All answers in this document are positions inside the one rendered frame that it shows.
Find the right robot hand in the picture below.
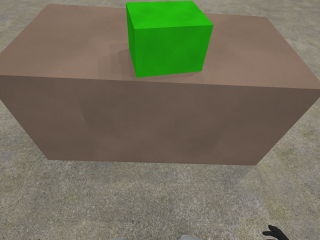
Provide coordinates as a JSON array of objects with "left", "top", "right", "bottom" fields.
[{"left": 262, "top": 225, "right": 289, "bottom": 240}]

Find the pedestal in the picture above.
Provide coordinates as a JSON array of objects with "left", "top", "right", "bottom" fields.
[{"left": 0, "top": 3, "right": 320, "bottom": 166}]

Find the carton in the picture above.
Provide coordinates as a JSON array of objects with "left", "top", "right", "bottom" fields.
[{"left": 126, "top": 0, "right": 214, "bottom": 78}]

